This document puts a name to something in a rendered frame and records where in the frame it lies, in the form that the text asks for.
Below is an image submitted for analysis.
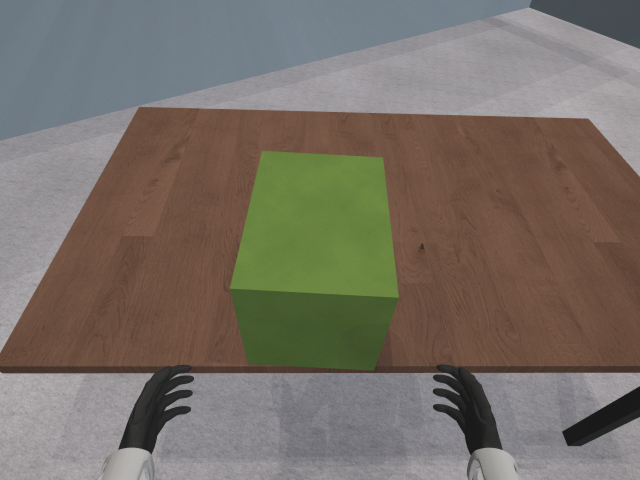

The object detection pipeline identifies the right robot forearm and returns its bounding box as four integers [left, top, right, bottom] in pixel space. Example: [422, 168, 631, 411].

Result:
[467, 448, 523, 480]

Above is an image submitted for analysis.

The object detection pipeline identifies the carton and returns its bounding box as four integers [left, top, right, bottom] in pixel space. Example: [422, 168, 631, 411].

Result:
[230, 151, 399, 371]

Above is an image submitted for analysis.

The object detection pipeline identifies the left robot forearm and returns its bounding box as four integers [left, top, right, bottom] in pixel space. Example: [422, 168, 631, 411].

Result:
[96, 448, 155, 480]

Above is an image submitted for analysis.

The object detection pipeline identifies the robot right hand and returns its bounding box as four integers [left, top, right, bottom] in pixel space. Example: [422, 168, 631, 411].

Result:
[433, 364, 503, 455]

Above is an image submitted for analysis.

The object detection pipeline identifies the robot left hand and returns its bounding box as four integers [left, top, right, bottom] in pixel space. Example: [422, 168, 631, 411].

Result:
[118, 365, 194, 454]

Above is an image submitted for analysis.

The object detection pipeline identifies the table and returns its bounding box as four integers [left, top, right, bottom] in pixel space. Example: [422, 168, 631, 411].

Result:
[0, 107, 640, 446]

